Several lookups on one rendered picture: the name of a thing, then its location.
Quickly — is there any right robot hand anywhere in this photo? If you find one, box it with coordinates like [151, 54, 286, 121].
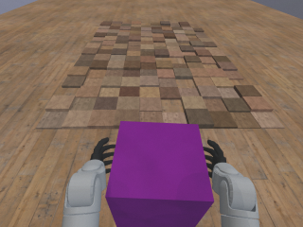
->
[203, 140, 226, 178]

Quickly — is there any robot left forearm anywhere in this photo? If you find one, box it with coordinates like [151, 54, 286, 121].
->
[62, 159, 107, 227]

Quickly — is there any robot right forearm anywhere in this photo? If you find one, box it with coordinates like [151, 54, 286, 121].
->
[211, 162, 259, 227]

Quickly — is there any carton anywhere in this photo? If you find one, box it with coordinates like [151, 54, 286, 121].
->
[105, 121, 214, 227]

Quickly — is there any left robot hand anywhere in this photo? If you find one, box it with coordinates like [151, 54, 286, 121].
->
[90, 137, 116, 174]

